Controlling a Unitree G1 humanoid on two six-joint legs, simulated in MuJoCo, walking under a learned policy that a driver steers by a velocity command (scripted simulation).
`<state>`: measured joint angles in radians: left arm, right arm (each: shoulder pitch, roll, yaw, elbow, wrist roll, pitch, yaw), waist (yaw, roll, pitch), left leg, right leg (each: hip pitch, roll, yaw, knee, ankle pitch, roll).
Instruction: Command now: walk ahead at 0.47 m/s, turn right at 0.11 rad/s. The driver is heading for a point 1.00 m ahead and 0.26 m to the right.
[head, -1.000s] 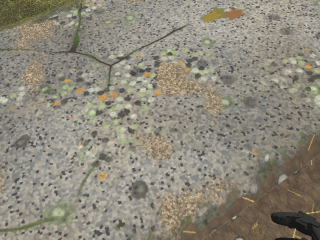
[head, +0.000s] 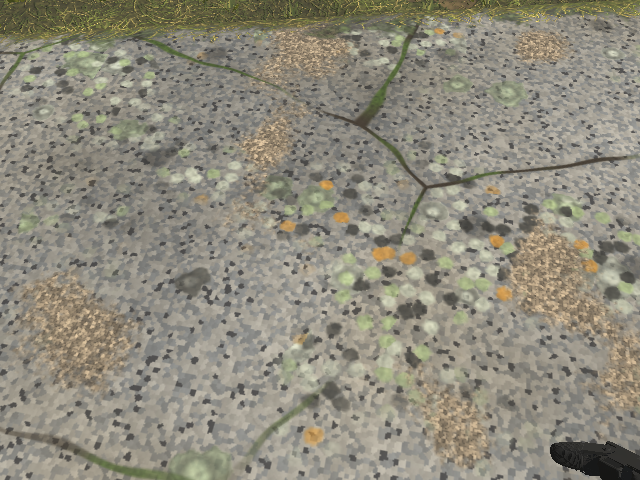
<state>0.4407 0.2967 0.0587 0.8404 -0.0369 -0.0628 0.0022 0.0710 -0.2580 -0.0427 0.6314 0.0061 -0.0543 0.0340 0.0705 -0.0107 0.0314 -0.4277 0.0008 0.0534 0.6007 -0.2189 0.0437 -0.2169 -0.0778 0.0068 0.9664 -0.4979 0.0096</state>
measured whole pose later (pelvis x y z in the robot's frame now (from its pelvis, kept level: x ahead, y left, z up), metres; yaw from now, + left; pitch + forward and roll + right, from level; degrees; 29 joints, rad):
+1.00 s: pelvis +0.57 -0.07 +0.00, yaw -29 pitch +2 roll +1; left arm 0.35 0.30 0.06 0.73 -0.03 -0.04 0.01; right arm 0.13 -0.28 -0.05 0.70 0.00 -0.12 0.03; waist 0.04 -0.02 0.01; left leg -0.42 -0.04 0.00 0.56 -0.17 0.03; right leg -0.25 0.08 0.17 1.00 -0.50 -0.04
